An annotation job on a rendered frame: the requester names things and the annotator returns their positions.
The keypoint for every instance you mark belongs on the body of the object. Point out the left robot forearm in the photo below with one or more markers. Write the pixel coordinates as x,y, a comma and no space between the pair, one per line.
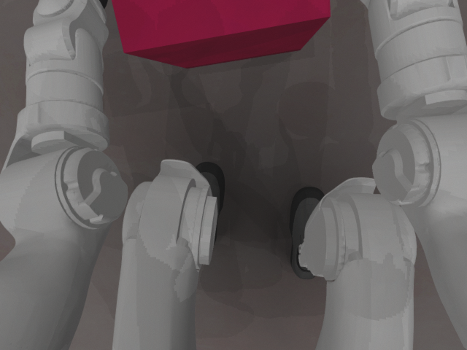
64,80

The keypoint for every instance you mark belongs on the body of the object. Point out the left robot upper arm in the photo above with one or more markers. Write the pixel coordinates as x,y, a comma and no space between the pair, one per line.
59,207

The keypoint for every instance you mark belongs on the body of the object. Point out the robot right thigh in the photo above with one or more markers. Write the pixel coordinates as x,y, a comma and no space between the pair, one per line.
356,241

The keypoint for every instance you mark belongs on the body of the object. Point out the right robot forearm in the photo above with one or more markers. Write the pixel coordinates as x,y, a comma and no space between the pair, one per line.
421,53

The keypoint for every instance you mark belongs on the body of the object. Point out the robot left shin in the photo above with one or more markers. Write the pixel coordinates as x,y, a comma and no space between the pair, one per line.
136,201

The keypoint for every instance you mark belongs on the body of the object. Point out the right robot upper arm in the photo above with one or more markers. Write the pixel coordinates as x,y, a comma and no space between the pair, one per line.
421,165

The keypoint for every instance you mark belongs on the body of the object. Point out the carton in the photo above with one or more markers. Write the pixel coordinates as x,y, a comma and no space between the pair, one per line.
193,33

